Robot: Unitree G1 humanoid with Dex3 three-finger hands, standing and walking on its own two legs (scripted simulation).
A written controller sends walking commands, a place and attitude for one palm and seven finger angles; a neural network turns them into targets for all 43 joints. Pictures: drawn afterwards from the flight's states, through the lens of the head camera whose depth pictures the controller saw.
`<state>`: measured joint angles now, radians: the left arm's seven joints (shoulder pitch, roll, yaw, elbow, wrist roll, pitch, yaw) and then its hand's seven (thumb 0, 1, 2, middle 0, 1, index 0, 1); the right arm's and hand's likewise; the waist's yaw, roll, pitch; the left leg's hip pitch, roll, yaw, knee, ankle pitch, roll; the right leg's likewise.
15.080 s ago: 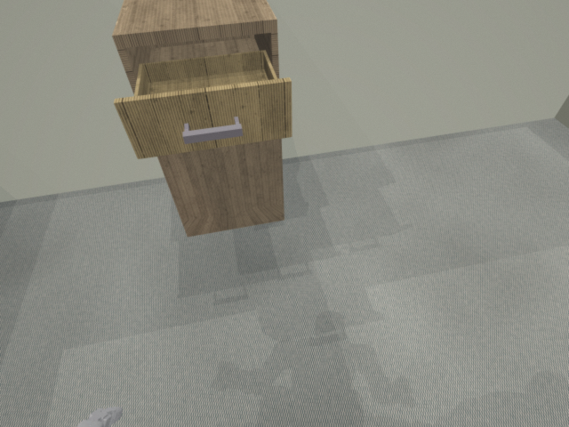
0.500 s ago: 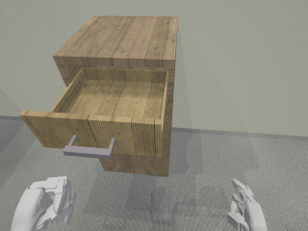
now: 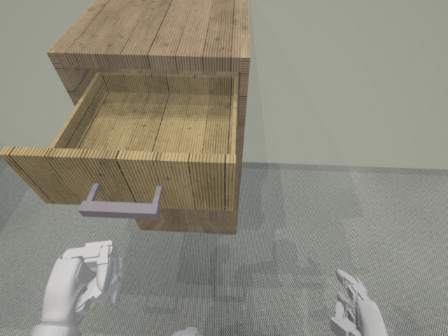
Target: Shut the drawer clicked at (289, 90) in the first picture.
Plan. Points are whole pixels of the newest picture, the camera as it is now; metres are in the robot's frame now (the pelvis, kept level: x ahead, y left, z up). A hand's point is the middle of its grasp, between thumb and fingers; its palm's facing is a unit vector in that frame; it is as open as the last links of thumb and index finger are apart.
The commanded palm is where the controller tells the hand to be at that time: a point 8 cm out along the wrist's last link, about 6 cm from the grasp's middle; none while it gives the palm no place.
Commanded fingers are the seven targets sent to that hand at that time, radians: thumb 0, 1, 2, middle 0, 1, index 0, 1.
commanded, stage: bring the fist close to the handle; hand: left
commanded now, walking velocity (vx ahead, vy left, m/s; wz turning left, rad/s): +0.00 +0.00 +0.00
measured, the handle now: (123, 200) +0.34 +0.21 +0.04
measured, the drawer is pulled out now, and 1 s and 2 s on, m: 0.27 0.27 0.18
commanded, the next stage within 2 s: push the drawer shut in 0.66 s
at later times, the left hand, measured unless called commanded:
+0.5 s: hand (135, 260) +0.23 +0.16 +0.05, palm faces +0.00 -1.00 -0.05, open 3.3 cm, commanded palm +0.20 +0.21 +0.05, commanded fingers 0.00 0.90 0.90 -1.40 -1.60 -1.40 -1.60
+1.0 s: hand (143, 251) +0.25 +0.15 +0.04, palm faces -0.02 -1.00 -0.06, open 3.3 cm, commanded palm +0.23 +0.22 +0.05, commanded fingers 0.00 0.90 0.90 -1.40 -1.60 -1.40 -1.60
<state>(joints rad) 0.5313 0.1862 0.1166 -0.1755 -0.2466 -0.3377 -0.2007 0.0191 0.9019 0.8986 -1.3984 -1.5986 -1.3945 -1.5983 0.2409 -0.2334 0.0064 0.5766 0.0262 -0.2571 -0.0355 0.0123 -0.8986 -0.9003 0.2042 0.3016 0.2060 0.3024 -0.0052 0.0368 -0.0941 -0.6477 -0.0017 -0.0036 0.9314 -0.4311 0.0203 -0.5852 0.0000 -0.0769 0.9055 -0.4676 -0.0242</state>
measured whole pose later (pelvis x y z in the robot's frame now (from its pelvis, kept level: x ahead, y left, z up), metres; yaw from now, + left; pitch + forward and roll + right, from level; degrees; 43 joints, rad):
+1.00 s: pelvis +0.00 -0.01 -0.02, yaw +0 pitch +13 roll -2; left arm 0.31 0.21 0.10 -0.04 -0.23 -0.34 -0.16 0.02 0.90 0.90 -1.40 -1.60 -1.40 -1.60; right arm 0.22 -0.25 0.03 0.51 0.02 -0.14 -0.04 0.01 -0.90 -0.90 0.20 0.30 0.21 0.30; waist -0.02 0.05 -0.13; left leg -0.82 0.01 -0.02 1.08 -0.49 0.01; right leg -0.75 0.01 -0.09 1.05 -0.53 -0.04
